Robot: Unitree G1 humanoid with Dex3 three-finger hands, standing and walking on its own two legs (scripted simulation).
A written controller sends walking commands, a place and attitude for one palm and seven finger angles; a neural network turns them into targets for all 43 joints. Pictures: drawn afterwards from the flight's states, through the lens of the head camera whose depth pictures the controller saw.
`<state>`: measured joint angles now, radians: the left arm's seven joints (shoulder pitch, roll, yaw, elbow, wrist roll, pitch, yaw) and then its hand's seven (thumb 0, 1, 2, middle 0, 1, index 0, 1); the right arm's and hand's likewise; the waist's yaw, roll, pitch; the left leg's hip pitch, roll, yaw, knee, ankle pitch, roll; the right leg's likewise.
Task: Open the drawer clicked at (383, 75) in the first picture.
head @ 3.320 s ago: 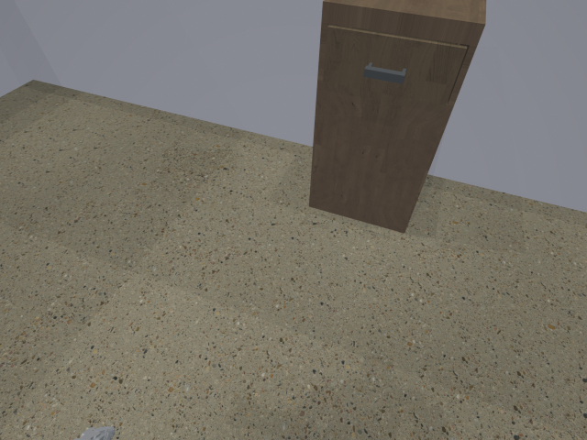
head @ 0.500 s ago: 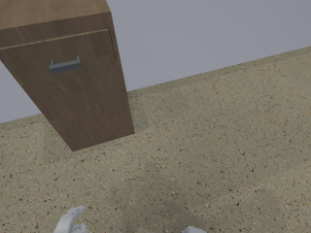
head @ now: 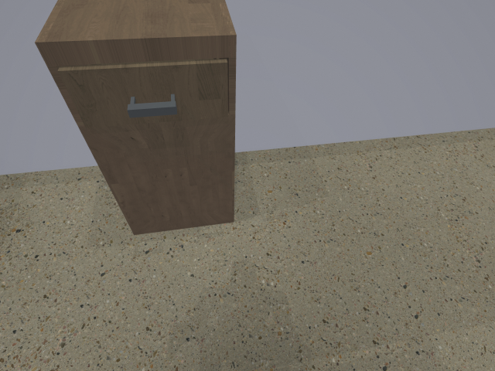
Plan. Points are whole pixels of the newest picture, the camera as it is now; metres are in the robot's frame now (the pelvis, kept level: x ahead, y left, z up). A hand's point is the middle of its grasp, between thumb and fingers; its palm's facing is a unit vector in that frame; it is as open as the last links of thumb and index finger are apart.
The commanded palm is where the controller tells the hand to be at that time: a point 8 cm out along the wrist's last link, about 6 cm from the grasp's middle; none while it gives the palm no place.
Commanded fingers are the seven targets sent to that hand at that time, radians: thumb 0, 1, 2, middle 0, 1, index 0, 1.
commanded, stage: turn to face it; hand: left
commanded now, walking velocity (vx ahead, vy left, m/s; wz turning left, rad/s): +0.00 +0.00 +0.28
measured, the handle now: (153, 104) +0.75 +0.29 -0.03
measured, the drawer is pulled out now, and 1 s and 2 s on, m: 0.02 0.02 0.02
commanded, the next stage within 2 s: take the last steps up to it in 0.16 s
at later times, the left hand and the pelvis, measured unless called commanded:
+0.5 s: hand out of the picture -0.06 +0.14 -0.18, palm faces +0.25 -0.95 -0.16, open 7.4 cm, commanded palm none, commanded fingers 0.00 0.90 0.90 -0.20 -0.30 -0.20 -0.30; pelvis -0.01 -0.02 +0.00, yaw +10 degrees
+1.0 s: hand out of the picture +0.14 +0.15 -0.18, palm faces +0.19 -0.96 -0.22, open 7.4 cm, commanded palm none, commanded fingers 0.00 0.90 0.90 -0.20 -0.30 -0.20 -0.30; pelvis +0.12 -0.05 -0.01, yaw +9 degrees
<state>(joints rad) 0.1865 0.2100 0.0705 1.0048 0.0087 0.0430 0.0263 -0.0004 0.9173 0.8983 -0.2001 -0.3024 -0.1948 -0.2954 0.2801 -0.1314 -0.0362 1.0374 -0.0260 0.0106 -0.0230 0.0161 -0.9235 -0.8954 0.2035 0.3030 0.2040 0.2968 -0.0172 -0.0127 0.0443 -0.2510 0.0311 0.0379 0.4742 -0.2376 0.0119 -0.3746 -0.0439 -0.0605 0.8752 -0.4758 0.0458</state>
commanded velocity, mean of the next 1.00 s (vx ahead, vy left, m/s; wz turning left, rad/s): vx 0.22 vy -0.03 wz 0.06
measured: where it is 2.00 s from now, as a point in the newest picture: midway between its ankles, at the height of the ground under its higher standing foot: (249, 359)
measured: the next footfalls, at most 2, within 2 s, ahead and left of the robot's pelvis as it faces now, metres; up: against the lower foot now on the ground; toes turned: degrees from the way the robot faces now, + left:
right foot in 0.14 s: +0.04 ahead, -0.14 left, +0.00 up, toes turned -1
left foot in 0.52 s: -0.02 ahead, +0.10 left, +0.00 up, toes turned +15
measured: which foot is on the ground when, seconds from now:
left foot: down 0.00-0.14, up 0.16-0.50, down 0.52-0.90, up 0.92-1.00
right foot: up 0.00-0.12, down 0.14-0.52, up 0.54-0.88, down 0.90-1.00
